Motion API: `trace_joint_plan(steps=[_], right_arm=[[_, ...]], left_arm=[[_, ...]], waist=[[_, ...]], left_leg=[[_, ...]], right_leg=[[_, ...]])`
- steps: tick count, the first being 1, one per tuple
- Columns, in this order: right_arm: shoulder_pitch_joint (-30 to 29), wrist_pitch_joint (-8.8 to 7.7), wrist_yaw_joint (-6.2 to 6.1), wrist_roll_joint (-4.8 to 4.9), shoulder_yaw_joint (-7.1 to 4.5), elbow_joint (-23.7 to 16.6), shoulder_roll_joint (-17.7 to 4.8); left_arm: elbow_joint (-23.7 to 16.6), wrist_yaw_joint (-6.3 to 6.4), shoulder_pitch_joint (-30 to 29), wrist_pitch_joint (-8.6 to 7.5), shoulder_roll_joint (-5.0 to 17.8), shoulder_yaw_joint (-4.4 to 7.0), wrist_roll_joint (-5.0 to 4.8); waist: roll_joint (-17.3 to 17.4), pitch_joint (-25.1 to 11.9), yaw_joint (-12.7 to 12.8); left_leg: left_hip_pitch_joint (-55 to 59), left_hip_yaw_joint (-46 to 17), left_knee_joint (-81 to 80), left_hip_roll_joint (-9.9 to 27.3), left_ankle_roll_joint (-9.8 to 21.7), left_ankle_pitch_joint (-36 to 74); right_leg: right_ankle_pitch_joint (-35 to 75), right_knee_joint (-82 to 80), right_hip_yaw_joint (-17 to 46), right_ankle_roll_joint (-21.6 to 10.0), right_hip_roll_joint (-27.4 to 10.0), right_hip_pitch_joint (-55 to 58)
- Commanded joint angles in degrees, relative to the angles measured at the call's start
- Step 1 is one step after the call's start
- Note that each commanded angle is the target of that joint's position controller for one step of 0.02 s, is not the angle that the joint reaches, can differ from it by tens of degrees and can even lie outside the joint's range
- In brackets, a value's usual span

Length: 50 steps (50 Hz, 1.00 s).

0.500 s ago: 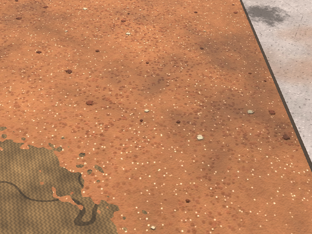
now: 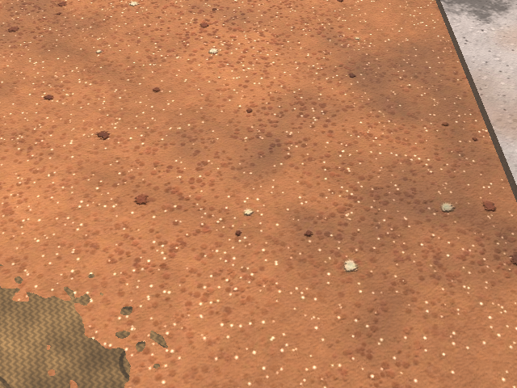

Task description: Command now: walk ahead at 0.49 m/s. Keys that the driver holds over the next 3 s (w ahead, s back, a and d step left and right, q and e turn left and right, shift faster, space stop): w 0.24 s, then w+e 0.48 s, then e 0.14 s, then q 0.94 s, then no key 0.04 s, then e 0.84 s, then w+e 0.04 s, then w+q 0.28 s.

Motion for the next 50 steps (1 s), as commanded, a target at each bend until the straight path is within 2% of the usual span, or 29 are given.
trace_joint_plan(steps=[1,3,6,8,11,13,15,18,19,20,21,22,23,24,25,26,28,30,32,36,38,41,44,45,46,47,48,49,50], right_arm=[[-1.1,-1.27,-0.70,-0.06,-2.01,-4.7,-6.2],[0.6,0.18,-0.94,-0.36,-1.85,-4.7,-3.4],[-5.9,1.05,-1.20,-1.09,-2.09,-7.7,-4.2],[-10.8,0.93,-0.94,-1.47,-2.07,-9.3,-4.4],[-17.4,0.49,-0.22,-1.20,-1.49,-11.0,-3.4],[-21.6,0.40,0.28,-0.83,-1.24,-12.2,-3.5],[-24.4,0.12,0.89,-0.56,-1.23,-13.6,-4.2],[-22.5,-0.77,1.56,-0.37,-2.05,-14.1,-6.8],[-18.6,-1.05,1.52,-0.38,-2.73,-13.2,-8.1],[-10.0,-1.23,1.14,-0.51,-4.16,-10.8,-10.7],[0.5,-1.32,0.58,-1.57,-5.41,-9.1,-15.1],[4.5,-0.78,0.84,-2.11,-6.40,-7.4,-19.5],[3.7,-0.88,1.02,-2.14,-4.72,-8.1,-13.0],[-1.4,-1.10,0.89,-1.98,-3.66,-9.3,-9.7],[-5.9,-1.20,0.91,-2.04,-3.04,-10.1,-8.0],[-8.7,-1.22,0.98,-2.12,-2.64,-10.1,-6.4],[-10.3,-1.39,0.88,-2.75,-2.44,-9.5,-5.2],[-9.5,-1.62,0.42,-2.63,-2.85,-8.8,-6.1],[-8.6,-1.65,-0.19,-2.74,-3.33,-8.3,-7.3],[-7.4,-1.04,-1.07,-2.70,-3.83,-8.1,-8.9],[-7.6,-0.39,-1.64,-2.46,-3.98,-8.3,-9.7],[-5.5,1.14,-2.29,-1.57,-4.38,-8.0,-11.1],[-6.3,2.38,-2.62,-0.10,-5.02,-8.5,-12.9],[-6.8,2.62,-2.53,0.12,-4.96,-8.4,-12.9],[-6.6,2.61,-2.16,-0.01,-4.56,-8.1,-12.2],[-4.5,2.16,-1.60,-2.58,-3.15,-9.3,-8.5],[3.5,1.52,-0.38,-3.40,-1.33,-8.1,-3.3],[5.2,1.44,0.17,-0.30,-2.02,-5.4,-6.5],[-1.2,2.04,0.17,1.93,-2.62,-7.0,-8.0]], left_arm=[[-0.3,-0.22,4.0,-1.17,3.8,0.59,1.19],[1.0,-0.28,5.1,-1.28,3.9,0.50,0.79],[2.4,1.07,7.9,-1.24,7.0,1.10,0.73],[2.8,1.88,9.9,-0.88,7.9,1.32,0.62],[3.4,2.37,12.7,-0.48,8.7,1.49,0.04],[4.5,2.40,15.9,-0.21,9.0,1.62,-0.46],[5.4,2.49,18.1,0.41,8.9,1.72,-0.86],[5.2,2.92,17.5,1.34,10.3,2.40,-1.00],[4.8,2.97,16.2,1.62,10.5,2.48,-0.95],[4.3,2.89,15.7,1.79,9.0,1.95,-0.57],[2.6,2.74,15.8,1.83,5.8,0.73,0.46],[2.0,2.55,23.3,0.89,-1.9,-1.18,-0.38],[2.8,2.58,21.4,0.20,4.5,0.19,-1.78],[1.3,2.70,16.5,-0.06,8.0,1.25,-2.73],[1.0,3.09,14.1,0.07,7.7,1.39,-2.46],[0.9,3.34,12.9,0.44,7.1,1.81,-1.70],[0.7,3.01,14.0,1.89,4.7,2.14,-1.68],[-0.3,2.78,13.0,3.08,3.2,2.18,-1.67],[-1.8,2.62,10.5,3.74,3.0,2.31,-1.26],[-4.2,1.45,4.6,3.51,2.6,2.02,-0.81],[-6.1,0.69,0.0,3.30,1.9,1.52,-0.19],[-8.8,-0.49,-3.6,3.47,2.1,1.41,0.18],[-9.7,-1.19,0.0,3.82,4.8,2.55,0.25],[-8.5,-1.16,5.2,3.63,6.5,3.48,0.28],[-6.7,-0.43,11.3,3.31,9.1,4.73,0.48],[-5.8,1.19,15.6,3.35,14.5,5.69,1.58],[-7.1,1.88,12.3,3.23,14.6,3.96,2.96],[-6.8,1.10,15.1,3.29,10.3,2.60,2.52],[-5.8,0.71,12.2,3.27,9.5,2.68,1.66]], waist=[[-1.4,-5.4,1.0],[-3.2,-4.0,-0.6],[-3.3,-0.5,-0.2],[-3.0,0.3,1.0],[-3.2,0.7,3.1],[-3.2,1.3,4.8],[-3.3,2.1,5.2],[-4.6,0.6,2.6],[-5.1,-1.4,-0.1],[-4.2,-6.7,-4.0],[1.1,-16.2,-7.5],[18.0,-23.8,-3.9],[13.3,-23.0,-5.2],[9.6,-15.0,-4.6],[5.6,-10.9,-3.0],[4.6,-7.4,-1.7],[6.1,-5.2,0.7],[4.7,-3.4,1.4],[3.1,-2.0,1.4],[2.3,-0.1,0.2],[1.5,1.9,-0.8],[2.5,1.0,-1.7],[4.9,-2.9,1.4],[4.5,-5.6,4.4],[2.2,-8.9,7.8],[-8.0,-15.6,7.6],[-14.2,-25.0,0.9],[-6.9,-31.9,3.9],[-6.0,-22.7,4.0]], left_leg=[[-17.7,-2.5,3.3,7.0,0.8,6.3],[-15.3,-1.8,-0.9,8.1,0.2,6.6],[-20.4,-0.6,-9.7,9.4,-1.9,12.4],[-22.8,-0.1,-18.0,9.2,-2.7,19.8],[-19.6,2.4,-30.1,6.6,-2.9,28.4],[-18.4,3.1,-34.1,5.3,-3.2,29.6],[-19.4,2.0,-37.6,4.6,-2.8,27.5],[-14.8,1.2,-41.2,3.4,-1.4,22.3],[-9.0,2.2,-42.3,2.3,-0.6,20.6],[2.7,2.9,-42.7,1.6,0.9,19.8],[19.6,-6.5,-41.1,11.1,4.4,18.4],[37.8,-31.8,-47.8,24.4,12.4,8.0],[35.4,-36.7,-52.3,23.4,11.7,1.3],[28.6,-27.4,-52.6,21.8,8.9,3.0],[21.1,-20.3,-53.8,19.8,7.5,8.5],[15.0,-14.5,-55.8,17.7,6.6,12.7],[9.0,-7.2,-58.9,15.4,6.0,16.9],[7.4,-2.5,-60.7,15.3,6.8,21.0],[7.8,0.7,-61.8,15.6,7.4,23.7],[9.4,7.7,-62.9,14.5,6.6,25.6],[9.1,12.0,-61.3,13.9,5.8,33.8],[12.7,15.0,-55.7,14.5,5.0,45.1],[15.9,15.0,-45.9,15.4,3.5,59.5],[15.9,14.6,-39.1,14.5,2.6,60.4],[12.5,15.7,-29.1,11.6,0.2,54.4],[-1.7,15.7,-11.6,7.9,-3.1,24.4],[-13.8,6.5,4.4,0.8,-5.7,-20.2],[-12.0,-4.5,6.7,0.5,-5.8,-19.4],[-17.3,-1.9,5.9,2.4,-5.6,-16.0]], right_leg=[[5.1,-18.1,20.7,-10.5,-16.4,16.3],[5.4,-21.1,17.2,-10.9,-15.3,11.4],[5.2,-24.2,14.0,-11.4,-15.0,9.2],[5.8,-24.6,11.9,-10.3,-14.1,10.7],[7.0,-24.2,7.9,-8.1,-12.0,11.6],[6.0,-23.3,8.2,-7.9,-12.8,13.6],[5.7,-20.8,10.0,-7.6,-14.6,17.7],[7.9,-15.9,13.2,-6.2,-17.1,21.6],[13.2,-11.7,12.9,-5.2,-16.4,21.3],[18.3,-2.0,10.9,-3.6,-13.1,18.9],[8.1,15.7,7.6,-1.4,-8.8,9.1],[-22.2,35.1,4.7,2.1,0.6,-12.3],[-25.6,43.4,12.2,1.7,-2.0,-17.5],[-20.8,45.3,11.9,0.9,-4.6,-20.8],[-15.6,44.2,10.8,0.9,-7.4,-19.0],[-12.1,41.2,10.8,1.0,-9.0,-17.1],[-8.5,38.3,10.8,1.0,-10.9,-12.3],[-6.3,36.5,10.3,1.3,-11.4,-13.5],[-2.3,32.9,10.8,1.9,-11.6,-16.5],[7.3,20.7,8.9,2.6,-10.8,-17.6],[10.0,14.4,5.4,2.5,-9.7,-15.8],[8.5,9.7,1.3,2.0,-7.4,-12.9],[0.9,7.0,-0.7,-0.6,-3.4,-5.4],[2.2,3.4,-0.6,-2.1,-1.5,1.2],[12.7,-3.4,0.4,-3.9,-0.4,11.6],[42.4,0.9,13.8,-7.7,-12.1,28.9],[71.0,4.8,31.7,-18.2,-26.5,41.0],[60.5,0.7,31.9,-21.4,-28.1,38.3],[42.4,-3.8,25.4,-18.7,-25.1,31.2]])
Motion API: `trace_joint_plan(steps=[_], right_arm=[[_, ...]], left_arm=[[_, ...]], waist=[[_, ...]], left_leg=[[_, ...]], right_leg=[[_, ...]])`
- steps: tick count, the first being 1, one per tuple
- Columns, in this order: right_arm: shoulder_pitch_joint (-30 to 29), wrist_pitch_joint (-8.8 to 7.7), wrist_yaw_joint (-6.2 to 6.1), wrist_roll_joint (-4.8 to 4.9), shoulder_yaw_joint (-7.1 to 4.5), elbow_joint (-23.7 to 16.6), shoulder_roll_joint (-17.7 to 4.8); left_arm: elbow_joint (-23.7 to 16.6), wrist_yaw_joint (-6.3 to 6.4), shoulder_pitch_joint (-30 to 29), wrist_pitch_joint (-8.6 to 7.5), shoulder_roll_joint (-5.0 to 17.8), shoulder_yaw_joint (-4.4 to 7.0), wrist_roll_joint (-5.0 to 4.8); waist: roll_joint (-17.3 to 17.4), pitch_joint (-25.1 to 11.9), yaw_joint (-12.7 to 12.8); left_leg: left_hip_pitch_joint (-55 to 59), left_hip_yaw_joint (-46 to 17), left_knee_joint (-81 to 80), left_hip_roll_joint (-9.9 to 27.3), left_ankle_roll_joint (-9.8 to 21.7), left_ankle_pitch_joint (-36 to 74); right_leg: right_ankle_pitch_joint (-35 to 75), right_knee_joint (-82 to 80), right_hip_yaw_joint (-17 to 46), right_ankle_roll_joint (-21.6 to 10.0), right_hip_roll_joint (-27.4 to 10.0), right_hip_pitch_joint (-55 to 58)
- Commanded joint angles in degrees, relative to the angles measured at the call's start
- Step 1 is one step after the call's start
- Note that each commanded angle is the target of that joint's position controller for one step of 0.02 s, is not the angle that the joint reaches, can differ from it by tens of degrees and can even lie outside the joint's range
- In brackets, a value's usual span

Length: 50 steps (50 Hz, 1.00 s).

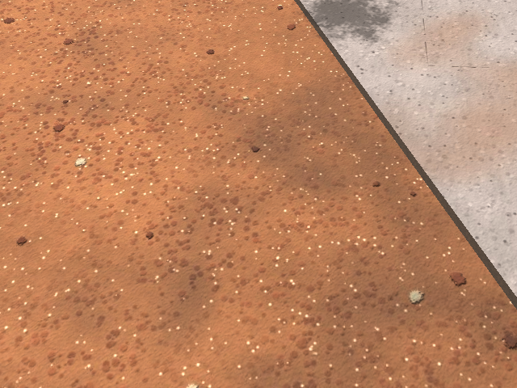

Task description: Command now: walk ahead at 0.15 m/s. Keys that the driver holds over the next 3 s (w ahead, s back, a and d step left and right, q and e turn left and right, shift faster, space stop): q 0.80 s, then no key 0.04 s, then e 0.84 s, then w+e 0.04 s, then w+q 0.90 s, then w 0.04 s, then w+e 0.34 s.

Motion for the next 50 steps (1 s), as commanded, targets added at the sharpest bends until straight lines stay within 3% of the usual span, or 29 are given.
trace_joint_plan(steps=[1,2,3,5,8,13,18,21,22,23,24,25,26,27,28,29,31,35,41,44,46,47,48,49,50], right_arm=[[1.4,0.37,0.07,1.85,-0.86,-2.4,-5.7],[0.1,1.73,-0.95,0.80,-1.20,-1.7,-5.8],[1.9,3.04,-1.52,0.14,-1.34,-0.9,-5.5],[4.8,4.07,-2.12,-0.31,-1.50,0.0,-4.2],[1.7,4.31,-2.57,-0.41,-1.97,-2.1,-5.1],[-3.1,5.28,-1.86,-0.15,-2.12,-5.3,-4.7],[-4.6,5.19,-0.46,-0.15,-1.90,-7.4,-4.0],[-1.7,5.12,0.91,-0.16,-2.06,-7.4,-4.0],[0.4,5.10,1.15,-0.47,-2.39,-6.9,-4.7],[1.8,5.02,0.87,-0.88,-3.36,-6.8,-7.8],[3.2,4.99,-0.22,-1.10,-4.83,-7.7,-14.9],[3.4,3.91,0.32,-3.02,-4.51,-9.1,-15.8],[2.1,2.66,0.86,-3.39,-4.31,-9.5,-14.4],[-1.2,1.90,0.60,-2.36,-4.21,-10.2,-13.5],[-3.9,1.87,0.20,-1.10,-3.71,-11.0,-11.3],[-5.4,2.13,-0.19,-0.30,-3.22,-11.5,-10.0],[-4.1,2.38,-0.74,-0.61,-2.82,-11.7,-9.1],[-2.4,2.76,-1.40,-0.37,-3.14,-11.9,-10.3],[-4.8,3.72,-1.32,-0.74,-3.42,-13.5,-11.6],[-6.0,4.15,-1.18,-1.37,-2.36,-14.0,-9.8],[-7.1,4.36,-1.29,-1.33,-0.81,-13.7,-6.9],[-5.5,4.24,-1.23,-1.44,0.10,-12.6,-5.0],[-1.7,3.76,-1.09,-2.73,0.93,-11.3,-2.7],[2.8,3.20,-0.72,-3.75,0.67,-10.5,-3.3],[0.6,3.01,-0.74,-3.76,0.35,-10.8,-5.1]], left_arm=[[0.5,0.31,9.1,-0.38,7.5,1.51,-1.01],[0.2,0.55,4.8,-0.63,4.8,0.54,-0.75],[0.4,0.65,2.1,-0.87,4.0,0.27,0.19],[1.2,1.14,0.8,-1.61,4.7,0.51,1.47],[2.2,2.87,1.7,-1.32,7.5,1.44,0.68],[2.8,5.13,2.1,0.81,7.9,1.84,-0.08],[2.9,5.34,2.3,2.21,9.4,2.43,-0.35],[2.7,5.23,0.8,3.12,10.5,2.80,-1.72],[3.3,5.11,1.7,3.42,10.0,2.78,-2.38],[4.4,4.74,4.7,3.69,8.1,2.55,-2.23],[2.2,4.00,3.6,3.46,4.6,1.68,0.42],[-0.6,4.16,-2.8,2.95,5.3,1.86,0.37],[-0.8,4.22,-4.7,2.95,7.3,2.44,-0.80],[-0.1,4.41,-3.4,2.91,7.9,2.72,-1.60],[1.4,4.90,-1.9,2.97,8.4,3.02,-1.29],[1.7,5.21,-1.3,3.01,9.1,3.32,-0.91],[1.8,5.14,-0.6,2.73,8.2,3.31,-1.00],[1.3,5.16,-2.2,2.30,6.8,2.80,-1.36],[1.3,4.07,-2.0,1.58,7.4,2.58,-1.58],[2.4,3.08,0.8,1.01,7.8,2.33,-1.77],[3.4,2.15,3.1,0.54,6.4,1.66,-1.57],[3.9,1.67,3.9,0.30,5.5,1.17,-0.94],[4.2,1.52,4.2,0.19,7.8,1.18,0.12],[3.3,1.69,0.9,0.25,10.2,0.86,0.56],[3.4,1.47,-1.9,0.32,8.1,0.09,0.65]], waist=[[-2.7,-15.9,4.3],[-1.9,-11.7,2.7],[-3.2,-10.2,0.6],[-4.7,-10.3,-1.0],[-4.8,-10.4,0.0],[-5.8,-7.6,1.9],[-6.0,-7.9,2.4],[-7.0,-9.1,-0.1],[-6.1,-9.3,-1.1],[0.2,-8.4,-0.8],[17.7,-8.4,1.4],[16.0,-9.9,-1.1],[9.3,-10.3,-1.1],[7.8,-9.3,0.9],[6.0,-9.3,1.9],[6.4,-9.1,2.6],[6.6,-10.6,2.8],[7.1,-10.0,1.6],[9.0,-8.7,1.1],[9.6,-10.5,1.2],[8.4,-10.9,2.9],[6.6,-10.5,3.6],[0.3,-11.7,1.4],[-8.4,-10.5,-3.9],[-10.8,-9.2,-3.6]], left_leg=[[-20.2,-7.2,12.3,1.8,0.1,-0.4],[-16.8,-7.7,8.4,3.3,0.0,3.4],[-10.9,-7.8,6.1,3.6,-0.4,7.1],[-6.5,-7.2,2.9,2.8,-0.7,11.1],[-11.3,-6.7,-0.1,2.6,-0.8,13.3],[-15.9,-5.1,-4.6,3.5,-1.1,15.3],[-12.0,-1.1,-13.1,1.7,0.0,13.7],[-5.1,1.8,-24.6,-0.4,2.6,19.1],[-0.8,2.0,-31.0,-1.7,4.4,24.5],[4.5,-4.4,-37.7,0.5,7.3,34.4],[13.8,-24.1,-37.3,15.0,14.0,59.6],[11.7,-32.3,-38.8,19.9,23.4,61.6],[11.6,-27.9,-39.5,17.0,22.5,58.1],[11.5,-23.5,-39.2,13.8,19.0,54.8],[11.2,-21.2,-38.8,11.8,16.3,52.1],[9.5,-19.9,-39.0,10.8,15.4,51.7],[9.4,-19.3,-39.0,9.6,15.6,53.0],[11.7,-21.2,-38.9,8.6,15.3,47.7],[6.1,-25.0,-38.5,7.3,15.6,39.7],[5.7,-24.7,-35.6,7.5,15.1,46.1],[4.0,-23.0,-33.2,6.1,13.0,45.6],[2.3,-21.5,-33.0,4.1,10.4,40.1],[0.1,-17.7,-29.3,0.1,7.0,30.4],[-2.2,-13.2,-27.1,-5.0,4.3,13.9],[1.6,-11.8,-30.2,-3.4,2.3,14.6]], right_leg=[[29.7,-12.5,19.7,-13.1,-19.7,28.2],[23.1,-15.3,15.7,-10.4,-17.4,19.3],[21.0,-17.7,12.0,-9.1,-15.8,12.4],[21.4,-19.4,8.1,-8.8,-14.9,8.9],[18.9,-20.4,6.9,-9.8,-16.7,13.3],[1.6,-23.5,5.4,-9.0,-18.3,16.7],[7.3,-20.2,1.8,-7.9,-19.7,19.9],[12.3,-14.3,-0.7,-4.8,-19.7,20.8],[10.1,-10.5,-2.2,-2.1,-18.3,19.3],[3.1,-1.6,-5.8,2.6,-14.3,14.2],[-22.1,16.1,-10.1,8.3,-6.4,-3.0],[-31.4,27.2,-0.6,9.6,-0.4,-10.7],[-27.8,32.0,4.0,8.7,-1.2,-12.2],[-21.9,32.0,5.4,7.9,-2.0,-13.5],[-18.3,31.1,6.2,7.9,-2.8,-13.3],[-15.7,30.5,6.5,8.2,-2.9,-11.9],[-11.9,30.5,6.6,8.5,-1.7,-9.7],[-9.3,20.1,7.6,9.5,-0.9,-9.7],[-9.2,8.7,8.0,10.3,0.2,-1.3],[-9.9,4.6,6.4,9.5,-0.5,4.7],[-3.0,-5.8,5.1,7.9,-1.3,12.4],[6.6,-14.7,5.9,6.6,-2.2,18.1],[17.5,-15.9,13.3,4.6,-8.1,23.8],[30.2,-12.9,19.5,-0.7,-13.8,23.5],[21.6,-14.4,22.2,-5.9,-15.9,16.1]])
Over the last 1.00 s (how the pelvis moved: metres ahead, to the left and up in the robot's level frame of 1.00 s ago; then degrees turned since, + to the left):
0.51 0.00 -0.01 -19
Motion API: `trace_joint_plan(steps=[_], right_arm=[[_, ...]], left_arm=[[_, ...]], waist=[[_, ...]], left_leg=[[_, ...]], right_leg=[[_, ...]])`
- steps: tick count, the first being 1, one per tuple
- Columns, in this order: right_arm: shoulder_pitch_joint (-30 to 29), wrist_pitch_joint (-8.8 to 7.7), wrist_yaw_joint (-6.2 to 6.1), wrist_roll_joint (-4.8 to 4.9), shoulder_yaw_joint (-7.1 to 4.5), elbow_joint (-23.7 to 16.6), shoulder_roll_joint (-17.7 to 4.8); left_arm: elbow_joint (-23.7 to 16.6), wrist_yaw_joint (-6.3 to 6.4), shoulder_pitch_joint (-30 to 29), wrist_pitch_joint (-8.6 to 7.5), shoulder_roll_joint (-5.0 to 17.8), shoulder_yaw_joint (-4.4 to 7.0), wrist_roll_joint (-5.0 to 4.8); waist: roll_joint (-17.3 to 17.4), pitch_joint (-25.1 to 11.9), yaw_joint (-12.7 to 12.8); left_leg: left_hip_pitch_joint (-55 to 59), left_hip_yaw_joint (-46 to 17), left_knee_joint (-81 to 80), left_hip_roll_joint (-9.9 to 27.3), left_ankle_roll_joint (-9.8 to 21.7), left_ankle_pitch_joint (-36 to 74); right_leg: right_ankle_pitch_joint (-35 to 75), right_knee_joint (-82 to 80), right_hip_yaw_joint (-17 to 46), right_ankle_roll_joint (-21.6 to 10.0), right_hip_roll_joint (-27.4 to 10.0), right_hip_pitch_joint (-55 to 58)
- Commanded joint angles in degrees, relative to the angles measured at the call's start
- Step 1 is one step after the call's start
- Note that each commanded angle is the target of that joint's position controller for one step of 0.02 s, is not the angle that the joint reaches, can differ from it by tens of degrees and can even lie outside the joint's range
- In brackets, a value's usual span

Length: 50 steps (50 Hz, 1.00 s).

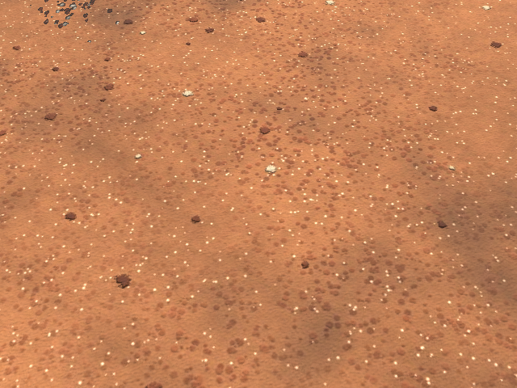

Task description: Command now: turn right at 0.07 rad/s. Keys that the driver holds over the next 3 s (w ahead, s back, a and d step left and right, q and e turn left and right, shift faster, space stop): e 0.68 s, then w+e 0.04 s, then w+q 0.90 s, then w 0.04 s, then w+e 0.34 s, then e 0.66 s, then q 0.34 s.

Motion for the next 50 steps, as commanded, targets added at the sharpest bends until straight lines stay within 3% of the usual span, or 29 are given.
trace_joint_plan(steps=[1,2,4,9,12,13,14,15,16,17,18,19,22,25,27,28,29,30,31,32,33,34,35,36,37,39,40,44,50], right_arm=[[4.6,-1.12,-0.15,-0.70,-1.45,-0.9,-7.6],[1.9,-0.98,-0.45,-0.19,-1.95,-1.0,-8.7],[1.3,-0.35,-0.95,0.52,-2.31,-1.4,-8.7],[2.5,-1.11,-1.05,1.03,-2.68,-1.1,-6.1],[4.7,-1.41,-0.80,1.11,-3.42,-0.8,-6.7],[5.7,-1.36,-0.80,1.03,-3.88,-0.6,-7.9],[6.7,-1.20,-0.95,0.77,-4.30,-0.6,-9.5],[7.3,-1.23,-1.01,0.13,-4.52,-0.8,-10.8],[5.4,-1.55,-1.33,-0.39,-4.00,-2.3,-9.6],[4.1,-1.81,-1.63,-0.29,-3.45,-3.6,-8.8],[1.7,-1.92,-1.84,0.33,-3.38,-4.3,-8.8],[0.5,-1.93,-1.80,1.03,-3.62,-4.3,-9.6],[2.3,-1.07,-1.90,1.07,-4.23,-3.4,-11.4],[3.1,-0.49,-1.58,1.66,-4.75,-3.3,-12.7],[2.4,-0.45,-1.19,2.67,-4.86,-3.2,-13.0],[3.1,-0.62,-0.92,3.05,-4.64,-2.8,-12.1],[7.0,-0.98,-0.33,2.29,-4.12,-1.4,-9.9],[6.2,-1.17,0.14,-1.14,-2.55,-4.1,-5.4],[0.6,-1.51,-0.24,0.12,-2.78,-6.6,-6.8],[-1.6,-1.28,-0.64,1.79,-3.36,-7.0,-8.8],[-1.4,-1.07,-1.07,1.98,-3.60,-6.8,-9.3],[-0.6,-0.81,-1.75,1.32,-3.94,-5.6,-9.6],[0.7,-0.73,-1.84,0.92,-4.27,-5.6,-10.3],[1.1,-0.99,-1.39,1.00,-4.31,-5.7,-10.0],[2.3,-1.29,-0.83,1.42,-4.17,-5.2,-9.3],[2.1,-2.08,-0.04,1.82,-3.63,-4.8,-8.1],[1.3,-2.56,0.28,1.76,-3.23,-4.8,-7.4],[-1.4,-3.87,1.32,2.45,-2.35,-5.5,-6.7],[-1.8,-4.61,2.32,3.05,-1.61,-6.4,-6.3]], left_arm=[[-4.2,-0.84,-7.4,-1.00,6.9,0.15,0.25],[-3.8,-0.87,-6.0,-1.04,8.5,0.58,-0.31],[-3.9,-0.62,-5.4,-1.30,11.5,1.20,-1.37],[-5.0,0.96,-3.1,0.23,10.7,1.60,-1.95],[-7.2,1.50,-4.5,1.40,10.2,1.72,-2.27],[-8.1,1.53,-5.2,1.68,9.5,1.60,-2.50],[-8.7,1.43,-5.4,1.90,8.7,1.40,-2.73],[-9.0,1.11,-4.4,1.94,7.7,1.14,-2.41],[-9.1,0.79,-3.8,1.96,8.9,1.76,-2.08],[-8.8,0.43,-3.4,2.04,10.5,2.63,-2.17],[-8.5,0.25,-2.4,2.52,9.9,2.79,-2.60],[-8.6,0.12,-2.7,2.95,8.1,2.21,-2.64],[-10.7,-0.95,-5.4,3.24,5.7,0.99,-2.47],[-12.3,-2.17,-5.2,3.38,6.8,1.10,-2.73],[-12.0,-2.59,-2.2,3.81,7.7,1.74,-2.58],[-11.2,-2.38,0.5,4.04,8.3,2.28,-2.37],[-10.8,-1.57,3.6,4.13,11.1,3.48,-2.28],[-11.9,-0.25,6.1,3.94,19.3,5.19,-1.71],[-13.0,-1.09,7.2,2.37,18.7,4.38,0.58],[-13.3,-1.48,5.2,1.00,17.1,3.99,0.65],[-13.2,-1.11,2.5,0.25,15.1,3.59,-0.43],[-13.5,-0.55,0.3,0.26,13.1,3.07,-1.34],[-13.4,-0.08,0.0,0.48,12.0,2.69,-2.13],[-13.6,0.27,0.4,0.57,11.3,2.38,-2.17],[-13.7,0.59,0.7,0.40,10.0,1.90,-1.96],[-13.1,0.98,2.0,-0.35,8.7,1.20,-1.38],[-12.4,1.06,3.1,-0.75,8.5,1.00,-1.11],[-10.8,0.77,5.7,-1.99,11.2,1.45,-0.60],[-9.3,-0.04,7.6,-2.93,12.0,1.79,-1.16]], waist=[[-10.5,-4.5,-4.7],[-9.6,-4.1,-2.8],[-10.1,-2.7,-2.5],[-9.3,-4.4,-1.3],[-5.6,-5.3,-1.9],[-1.6,-5.1,-1.8],[3.8,-4.2,-1.8],[10.2,-3.9,-1.9],[11.9,-4.3,-1.9],[6.4,-4.2,-1.2],[2.9,-3.3,0.3],[2.4,-1.7,0.4],[5.8,-2.5,-2.0],[8.0,-4.9,-2.5],[7.8,-5.4,-0.8],[6.5,-5.9,0.3],[-0.1,-7.1,0.7],[-18.7,-7.9,-0.5],[-14.3,-13.1,3.5],[-9.1,-10.2,3.2],[-8.1,-6.6,1.6],[-6.0,-5.4,0.5],[-6.4,-5.7,-0.6],[-7.8,-6.1,-0.8],[-8.8,-6.5,-0.9],[-10.1,-5.4,0.1],[-9.8,-4.5,0.7],[-8.9,-1.3,2.9],[-6.9,1.7,3.9]], left_leg=[[5.6,0.8,-3.8,4.0,-1.5,0.7],[6.0,1.8,-2.9,3.3,-1.2,3.2],[4.7,2.8,-1.8,2.9,-0.8,4.1],[2.3,5.2,0.5,1.8,-0.8,3.2],[5.9,4.3,-2.2,3.7,0.7,6.2],[7.9,1.8,-5.1,6.4,2.3,8.2],[10.6,-3.3,-8.5,11.7,5.5,12.9],[13.4,-11.3,-11.7,20.4,10.6,21.0],[13.7,-16.0,-12.6,28.0,15.8,30.5],[12.3,-14.3,-12.1,28.7,16.9,34.5],[11.3,-9.2,-11.3,26.1,14.8,33.5],[11.1,-4.7,-11.5,23.3,12.4,31.1],[11.2,3.5,-11.1,19.5,10.9,31.6],[10.9,6.8,-9.1,20.0,10.0,31.1],[9.4,8.4,-5.6,20.5,8.1,27.4],[6.7,10.3,-1.7,19.4,5.8,23.3],[0.2,14.6,7.4,16.4,1.5,15.1],[-18.4,17.7,27.3,8.7,-4.9,-20.2],[-22.5,6.7,37.6,4.0,-5.5,-26.6],[-23.9,4.2,40.6,5.2,-4.8,-22.4],[-24.6,3.8,38.9,6.2,-4.0,-16.8],[-24.0,3.3,36.8,7.2,-3.9,-12.3],[-21.6,3.2,34.0,7.6,-3.8,-8.7],[-19.9,3.6,32.6,7.0,-3.6,-5.3],[-20.2,4.4,30.8,7.0,-3.5,-2.2],[-20.0,5.6,24.8,7.4,-3.7,1.4],[-19.3,5.9,21.3,7.7,-3.8,2.6],[-18.9,6.6,12.5,8.6,-3.0,5.1],[-20.8,6.8,7.5,9.3,-1.0,4.3]], right_leg=[[17.8,-7.7,14.5,-9.4,-12.2,1.6],[13.2,-7.6,13.0,-7.2,-9.8,0.9],[11.6,-7.4,14.5,-6.7,-9.0,0.5],[16.2,-4.6,19.4,-9.5,-9.1,2.4],[15.3,-0.7,17.8,-7.7,-6.1,-1.7],[12.4,3.0,14.6,-5.7,-3.4,-5.0],[6.0,8.7,9.7,-3.2,0.0,-10.6],[-5.4,16.3,4.6,-1.0,3.0,-16.1],[-22.3,29.8,2.5,0.4,1.7,-19.7],[-23.2,38.2,3.8,1.1,-0.3,-20.3],[-20.1,39.4,3.7,1.8,-1.9,-20.1],[-16.3,35.8,2.6,2.6,-3.1,-20.6],[-10.9,26.4,-2.3,4.3,-3.4,-15.7],[-8.5,16.0,-5.8,3.2,-2.3,-8.1],[-2.2,6.9,-8.2,1.4,-0.9,-2.5],[2.2,1.3,-8.6,-0.2,0.6,2.9],[12.8,-3.5,-3.0,-2.8,-1.2,12.0],[39.7,-3.6,21.3,-10.9,-18.2,22.5],[39.9,-6.0,31.3,-22.3,-25.1,18.1],[32.1,-7.7,27.3,-21.5,-22.3,15.9],[24.8,-8.2,22.5,-17.8,-18.6,13.2],[19.0,-8.3,20.2,-14.8,-16.1,11.3],[9.9,-10.0,19.0,-13.7,-14.1,8.9],[-0.6,-12.0,19.2,-13.3,-12.5,7.7],[-9.3,-13.9,18.9,-13.2,-12.1,8.5],[-14.1,-16.7,18.3,-12.9,-12.1,9.0],[-13.3,-17.5,17.4,-12.7,-12.2,9.0],[-11.7,-19.3,15.5,-12.7,-14.3,9.4],[-11.3,-21.1,12.2,-12.7,-16.8,11.7]])
Over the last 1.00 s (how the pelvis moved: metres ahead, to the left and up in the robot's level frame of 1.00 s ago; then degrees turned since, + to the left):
0.09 0.04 0.02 26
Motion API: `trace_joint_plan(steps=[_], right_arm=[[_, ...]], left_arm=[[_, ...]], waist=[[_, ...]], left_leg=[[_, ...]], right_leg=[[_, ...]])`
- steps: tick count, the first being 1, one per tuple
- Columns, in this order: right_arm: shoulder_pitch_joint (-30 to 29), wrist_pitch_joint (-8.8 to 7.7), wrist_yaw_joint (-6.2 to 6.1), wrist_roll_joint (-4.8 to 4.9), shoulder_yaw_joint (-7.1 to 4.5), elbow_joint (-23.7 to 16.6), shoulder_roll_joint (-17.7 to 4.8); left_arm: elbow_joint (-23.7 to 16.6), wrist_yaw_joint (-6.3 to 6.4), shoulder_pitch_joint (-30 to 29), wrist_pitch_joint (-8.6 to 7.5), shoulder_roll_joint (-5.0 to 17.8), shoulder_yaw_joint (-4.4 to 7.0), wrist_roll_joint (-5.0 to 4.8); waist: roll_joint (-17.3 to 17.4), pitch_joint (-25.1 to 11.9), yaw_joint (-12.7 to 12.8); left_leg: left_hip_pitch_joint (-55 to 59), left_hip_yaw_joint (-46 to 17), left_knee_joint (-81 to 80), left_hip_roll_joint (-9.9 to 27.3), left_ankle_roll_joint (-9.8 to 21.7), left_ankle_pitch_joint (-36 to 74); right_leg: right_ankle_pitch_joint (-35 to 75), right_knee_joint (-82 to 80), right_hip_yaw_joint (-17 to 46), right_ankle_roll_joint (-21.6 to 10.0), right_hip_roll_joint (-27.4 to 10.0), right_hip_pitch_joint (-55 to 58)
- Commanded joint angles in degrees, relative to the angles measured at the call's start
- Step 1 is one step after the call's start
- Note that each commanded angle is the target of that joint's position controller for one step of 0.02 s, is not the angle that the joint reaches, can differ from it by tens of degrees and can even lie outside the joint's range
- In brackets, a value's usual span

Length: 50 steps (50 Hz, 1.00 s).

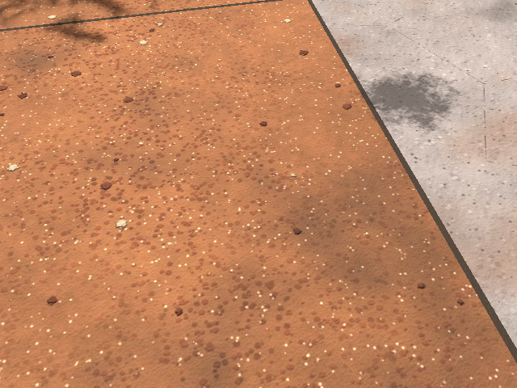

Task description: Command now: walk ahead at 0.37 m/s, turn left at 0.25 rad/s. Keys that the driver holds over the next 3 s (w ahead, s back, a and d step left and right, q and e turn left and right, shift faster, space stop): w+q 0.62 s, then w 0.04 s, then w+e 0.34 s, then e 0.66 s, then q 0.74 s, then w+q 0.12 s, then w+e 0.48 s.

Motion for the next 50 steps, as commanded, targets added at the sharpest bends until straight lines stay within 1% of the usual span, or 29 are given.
trace_joint_plan(steps=[1,6,8,9,10,11,12,13,14,15,16,19,22,24,27,30,31,32,33,34,35,36,37,38,39,41,45,47,50], right_arm=[[-7.4,-1.53,0.53,0.27,-0.38,-6.2,-4.4],[-6.8,-1.71,1.70,0.42,0.21,-7.7,-4.3],[-0.7,-1.49,1.66,0.16,-0.56,-6.3,-5.4],[6.8,-1.31,1.21,0.55,-2.17,-4.6,-8.4],[15.5,-1.04,0.47,0.46,-4.16,-3.8,-15.0],[17.7,-1.58,1.01,0.06,-4.12,-4.4,-17.7],[15.9,-1.97,1.18,-0.12,-2.67,-5.2,-12.2],[13.4,-2.15,1.19,-0.54,-2.09,-6.1,-10.2],[10.8,-1.97,1.14,-0.70,-1.80,-7.1,-9.4],[8.5,-1.74,1.05,-0.82,-1.32,-7.9,-8.3],[7.1,-1.63,0.81,-1.15,-1.02,-8.7,-7.9],[6.6,-1.70,-0.24,-0.64,-1.44,-8.8,-9.1],[8.5,-1.39,-1.29,-0.21,-1.82,-7.6,-9.7],[10.7,-1.12,-1.59,0.02,-2.07,-6.5,-10.0],[12.7,-0.68,-1.82,0.62,-2.27,-5.2,-9.8],[11.8,0.18,-2.25,0.39,-2.64,-4.9,-9.6],[11.2,0.46,-2.17,0.17,-2.65,-5.2,-9.5],[10.1,0.60,-1.94,-0.20,-2.06,-5.7,-8.2],[9.5,0.61,-1.70,-1.10,-0.82,-7.2,-5.4],[20.2,-0.13,-1.45,-0.32,0.98,-7.2,1.0],[21.9,-0.67,-1.38,1.03,0.72,-5.6,-3.2],[14.2,-0.83,-1.19,1.38,-0.28,-6.3,-7.3],[7.7,-1.17,-1.17,0.35,-0.19,-8.0,-7.9],[3.5,-1.73,-1.07,-0.97,-0.22,-9.4,-7.4],[2.7,-2.02,-0.87,-1.46,-0.30,-9.8,-6.8],[4.0,-2.34,-0.48,-1.47,0.43,-9.9,-4.2],[-1.7,-3.07,0.11,-2.06,2.23,-11.5,-1.1],[-5.2,-3.39,0.49,-1.40,2.08,-11.9,-1.9],[-8.8,-3.81,0.79,-0.73,1.41,-13.1,-3.5]], left_arm=[[-1.9,-0.07,1.2,-0.97,11.5,3.23,-0.33],[-1.5,-0.70,1.4,-0.40,11.7,3.68,-1.02],[-2.0,-0.66,-0.2,-0.05,11.5,3.61,-1.30],[-2.3,-0.51,-0.3,-0.25,9.5,2.92,-0.68],[-5.2,-0.23,-2.1,-0.92,6.2,1.65,0.72],[-7.5,-0.43,-1.4,-2.68,3.6,0.66,1.41],[-7.2,-1.27,-3.5,-4.00,8.5,1.64,-0.79],[-7.4,-1.84,-4.9,-4.77,9.8,1.88,-1.71],[-7.0,-1.77,-5.0,-5.04,9.2,1.76,-0.84],[-7.0,-1.67,-5.4,-4.98,9.0,1.97,0.43],[-7.1,-1.77,-5.1,-4.60,8.7,2.12,0.78],[-7.5,-1.54,-5.9,-3.45,6.9,1.81,1.07],[-9.3,-1.47,-12.2,-3.43,4.5,0.80,0.84],[-10.4,-1.88,-16.4,-3.64,3.8,0.42,0.34],[-11.6,-2.30,-18.9,-4.08,5.4,0.94,-0.20],[-11.3,-2.35,-16.4,-4.60,7.4,1.90,-0.30],[-10.5,-2.11,-12.9,-4.80,8.6,2.62,-0.24],[-9.0,-1.79,-6.1,-4.98,10.1,3.56,-0.01],[-8.2,-1.39,3.1,-4.93,12.5,4.12,1.17],[-5.6,-1.54,9.5,-4.29,16.8,5.22,1.73],[-4.4,-2.17,11.0,-4.16,12.3,4.39,-0.23],[-5.1,-1.86,7.0,-3.81,8.6,3.32,-0.75],[-5.5,-1.66,3.7,-3.33,7.3,2.76,-0.27],[-5.5,-1.63,1.3,-2.90,6.9,2.43,0.18],[-5.7,-1.54,0.3,-2.83,6.3,2.05,0.59],[-5.4,-1.36,0.4,-2.80,6.2,1.95,0.00],[-4.7,-0.42,1.0,-2.20,10.0,3.09,-1.26],[-4.2,-0.27,2.9,-1.63,10.7,3.37,-1.42],[-3.4,-0.16,6.5,-0.83,10.7,3.41,-1.92]], waist=[[-5.6,5.2,2.8],[-5.1,4.9,1.8],[-4.0,2.2,-2.1],[-1.8,-2.1,-5.6],[9.5,-6.6,-8.6],[18.9,-9.8,-7.1],[11.5,-6.7,-8.1],[8.6,-2.8,-7.2],[3.3,-0.9,-5.7],[1.9,1.0,-4.4],[3.1,1.3,-3.0],[3.3,2.1,-1.9],[3.9,3.6,-3.7],[4.8,4.1,-5.4],[5.1,4.4,-5.7],[6.9,3.8,-3.8],[7.7,1.7,-2.1],[7.3,-3.3,1.5],[4.3,-12.8,5.3],[-14.3,-22.1,1.1],[-16.4,-21.6,2.1],[-10.2,-11.4,3.4],[-4.7,-5.8,3.1],[-2.8,-1.2,1.7],[-3.3,0.3,0.0],[-5.2,0.2,-2.0],[-5.3,1.6,-1.3],[-5.2,1.9,0.1],[-5.1,2.0,1.1]], left_leg=[[-8.7,-0.7,-2.2,1.4,1.2,-0.7],[-2.7,2.6,-6.4,0.1,3.7,-1.2],[9.1,6.2,-9.6,-3.4,5.5,0.3],[19.9,4.4,-10.3,-4.2,7.3,0.3],[32.5,-15.8,-15.8,7.5,13.0,-4.2],[43.3,-42.9,-24.9,16.0,21.0,-12.0],[43.2,-40.3,-26.3,16.2,20.2,-15.9],[39.1,-33.7,-25.9,14.3,18.6,-12.3],[34.2,-28.6,-25.8,12.0,17.3,-7.5],[29.6,-24.9,-26.7,10.1,16.6,-1.4],[26.2,-22.6,-27.8,8.8,16.3,3.6],[21.8,-16.5,-29.0,6.1,16.3,15.5],[17.5,-11.9,-28.2,2.5,13.7,16.8],[16.3,-12.5,-27.9,2.3,12.6,14.7],[19.6,-16.4,-25.6,4.3,11.6,12.5],[24.5,-19.8,-20.7,6.4,10.4,17.6],[25.0,-19.8,-16.9,5.6,9.7,24.4],[24.1,-17.3,-8.8,2.8,8.1,29.8],[16.3,-15.1,5.7,-0.5,6.3,22.2],[-5.3,-10.1,27.4,-9.7,1.8,-11.6],[-12.8,-11.8,35.5,-8.5,1.3,-21.0],[-16.1,-11.0,38.0,-5.8,1.2,-17.0],[-15.3,-8.4,36.1,-3.4,1.5,-13.0],[-14.3,-6.6,32.1,-1.5,1.7,-10.4],[-11.4,-6.3,28.6,0.0,1.9,-8.7],[-8.5,-5.0,22.5,0.6,1.4,-9.1],[-1.9,-1.9,4.8,-0.3,-0.4,-1.8],[2.1,-1.6,-1.6,-2.1,-1.1,7.1],[5.4,-2.7,-8.0,-3.4,-0.9,10.6]], right_leg=[[-11.7,-9.9,12.4,-9.1,-18.5,3.5],[-4.9,-6.3,6.0,-7.5,-18.4,3.8],[5.9,2.3,1.3,-5.0,-15.9,-0.8],[14.9,13.7,-2.9,-2.7,-13.1,-4.9],[9.3,36.1,-9.4,2.5,-7.2,-18.4],[-19.7,50.1,-2.1,4.7,1.7,-37.3],[-17.8,55.6,3.6,3.4,-2.7,-44.2],[-12.5,54.6,3.1,1.9,-5.0,-45.3],[-8.4,51.3,2.8,1.7,-6.9,-43.1],[-5.2,46.6,2.9,2.2,-8.0,-40.2],[-3.0,44.1,2.9,2.8,-8.3,-36.9],[2.8,36.9,1.0,5.8,-6.6,-34.4],[13.1,22.9,0.2,7.1,-3.9,-29.5],[17.5,16.8,-0.2,7.0,-2.4,-26.2],[18.8,11.8,1.9,5.7,-1.9,-24.3],[12.4,10.2,2.7,3.6,-2.2,-21.6],[9.9,9.8,1.4,2.4,-1.4,-16.5],[11.8,8.5,0.3,0.5,-2.0,-6.7],[10.0,11.9,7.6,-3.4,-9.9,10.3],[0.8,9.1,35.5,-13.8,-23.8,32.2],[-10.8,2.2,47.7,-15.4,-25.5,32.1],[-12.6,0.8,39.0,-13.1,-22.7,24.2],[-8.0,0.2,31.3,-11.4,-19.9,15.5],[-1.0,-0.9,26.6,-11.1,-17.7,7.5],[4.9,-2.2,23.6,-10.9,-15.9,2.7],[10.6,-3.8,21.1,-11.8,-14.1,-0.7],[11.7,-6.0,14.7,-11.4,-11.9,-8.3],[10.9,-5.7,13.6,-9.9,-11.0,-10.0],[5.8,-2.9,16.0,-7.8,-11.6,-8.1]])
Over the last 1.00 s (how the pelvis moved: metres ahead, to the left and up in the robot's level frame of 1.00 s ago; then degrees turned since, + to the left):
0.04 -0.07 0.01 -22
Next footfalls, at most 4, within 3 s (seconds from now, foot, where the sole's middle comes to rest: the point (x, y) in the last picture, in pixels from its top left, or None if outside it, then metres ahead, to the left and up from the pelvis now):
0.18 left None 0.16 0.17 -0.79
0.66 right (256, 386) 0.53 0.07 -0.79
1.08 left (145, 342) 0.65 0.37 -0.79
1.52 right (239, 317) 0.73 0.12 -0.79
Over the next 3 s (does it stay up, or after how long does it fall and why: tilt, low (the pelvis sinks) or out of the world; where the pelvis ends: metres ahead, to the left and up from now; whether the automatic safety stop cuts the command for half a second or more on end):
stays up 0.85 0.28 -0.03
